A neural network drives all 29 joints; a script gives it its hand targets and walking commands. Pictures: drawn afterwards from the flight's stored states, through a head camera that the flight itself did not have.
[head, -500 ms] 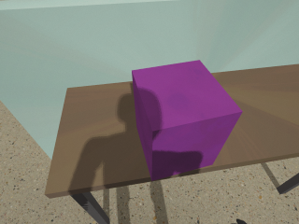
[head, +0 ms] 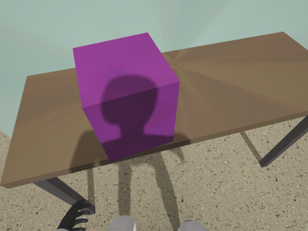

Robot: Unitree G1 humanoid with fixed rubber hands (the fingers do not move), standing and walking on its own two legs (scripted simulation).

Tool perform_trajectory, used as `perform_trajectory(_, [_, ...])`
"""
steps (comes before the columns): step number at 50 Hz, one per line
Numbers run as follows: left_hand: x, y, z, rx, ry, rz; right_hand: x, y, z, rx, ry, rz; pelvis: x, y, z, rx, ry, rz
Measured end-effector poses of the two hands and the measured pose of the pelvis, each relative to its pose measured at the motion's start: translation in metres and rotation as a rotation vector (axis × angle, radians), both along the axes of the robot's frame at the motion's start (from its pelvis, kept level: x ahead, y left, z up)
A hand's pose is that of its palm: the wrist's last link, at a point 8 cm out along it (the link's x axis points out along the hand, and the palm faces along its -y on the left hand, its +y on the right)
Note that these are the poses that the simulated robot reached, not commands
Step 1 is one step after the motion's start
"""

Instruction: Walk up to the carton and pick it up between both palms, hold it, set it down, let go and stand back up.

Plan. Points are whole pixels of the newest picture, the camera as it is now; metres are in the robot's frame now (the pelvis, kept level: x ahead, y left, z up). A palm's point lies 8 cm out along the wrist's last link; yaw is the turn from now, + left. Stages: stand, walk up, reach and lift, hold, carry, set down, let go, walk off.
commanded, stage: walk up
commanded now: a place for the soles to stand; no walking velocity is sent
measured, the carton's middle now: (128, 99) +0.45 +0.08 +0.08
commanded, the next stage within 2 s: reach and lift in 1.66 s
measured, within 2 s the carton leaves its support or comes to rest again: neither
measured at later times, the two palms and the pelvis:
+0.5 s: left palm out of the picture -0.01 +0.23 -0.10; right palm out of the picture +0.09 -0.28 -0.09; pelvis -0.03 -0.05 +0.01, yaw +12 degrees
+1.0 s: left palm out of the picture +0.03 +0.23 -0.09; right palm (265, 229) +0.15 -0.27 -0.09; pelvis +0.00 -0.04 +0.01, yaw +18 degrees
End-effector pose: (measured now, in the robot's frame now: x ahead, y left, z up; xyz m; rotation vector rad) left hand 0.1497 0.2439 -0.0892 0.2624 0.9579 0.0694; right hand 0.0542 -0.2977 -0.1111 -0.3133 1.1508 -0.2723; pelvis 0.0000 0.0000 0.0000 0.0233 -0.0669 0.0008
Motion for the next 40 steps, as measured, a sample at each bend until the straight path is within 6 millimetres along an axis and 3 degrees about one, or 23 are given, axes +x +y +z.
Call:
perform_trajectory(8, [-0.041, -0.001, -0.006, 0.016, -0.039, 0.122, -0.006, -0.004, 0.016, 0.02, -0.034, 0.109, -0.021, -0.019, 0.0, -0.023, 0.016, 0.087])
perform_trajectory(15, [-0.099, 0.006, -0.02, -0.015, 0.034, 0.211, -0.016, 0.009, 0.023, 0.043, -0.062, 0.137, -0.031, -0.025, 0.002, -0.02, 0.01, 0.159])
perform_trajectory(20, [-0.137, -0.003, -0.023, -0.005, 0.087, 0.251, 0.001, 0.014, 0.022, 0.078, -0.078, 0.192, -0.03, -0.036, 0.005, -0.016, 0.022, 0.186])
perform_trajectory(24, [-0.155, -0.016, -0.017, 0.007, 0.093, 0.284, 0.025, 0.016, 0.017, 0.123, -0.094, 0.243, -0.03, -0.044, 0.006, -0.04, 0.018, 0.206])
perform_trajectory(30, [-0.163, -0.022, -0.005, 0.01, 0.091, 0.32, 0.051, 0.02, 0.021, 0.152, -0.127, 0.303, -0.024, -0.047, 0.012, -0.033, 0.033, 0.231])
perform_trajectory(40, [-0.139, -0.017, 0.001, 0.018, 0.029, 0.322, 0.069, 0.022, 0.022, 0.139, -0.1, 0.344, -0.012, -0.048, 0.013, -0.04, 0.045, 0.273])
